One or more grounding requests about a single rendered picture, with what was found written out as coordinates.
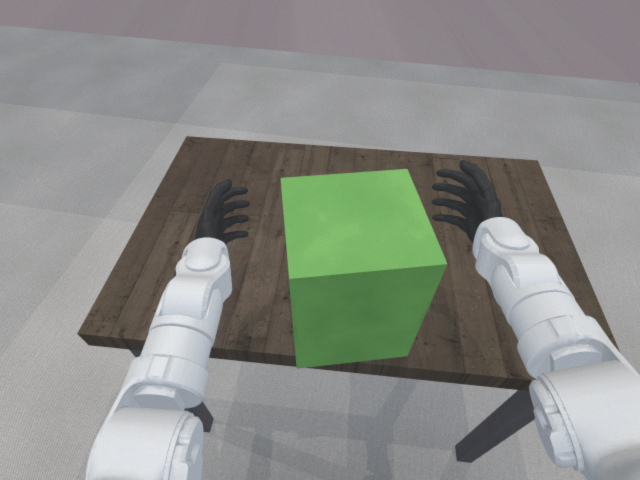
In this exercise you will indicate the robot left upper arm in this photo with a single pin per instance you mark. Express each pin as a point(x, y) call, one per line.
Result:
point(149, 444)

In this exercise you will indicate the table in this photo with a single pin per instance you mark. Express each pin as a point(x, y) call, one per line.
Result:
point(464, 337)

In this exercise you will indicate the right robot forearm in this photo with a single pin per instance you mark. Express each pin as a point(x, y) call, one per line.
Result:
point(552, 330)

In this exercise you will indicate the robot right hand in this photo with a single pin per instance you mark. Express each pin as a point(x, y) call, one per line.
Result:
point(481, 201)

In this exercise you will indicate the left robot forearm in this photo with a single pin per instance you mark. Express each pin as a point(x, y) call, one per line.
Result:
point(171, 371)

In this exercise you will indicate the carton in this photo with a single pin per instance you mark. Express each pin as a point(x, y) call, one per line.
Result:
point(364, 264)

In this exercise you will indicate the robot right upper arm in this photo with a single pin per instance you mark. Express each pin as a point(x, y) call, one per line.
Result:
point(588, 418)

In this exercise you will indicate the robot left hand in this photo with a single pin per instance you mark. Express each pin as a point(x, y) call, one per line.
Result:
point(212, 223)

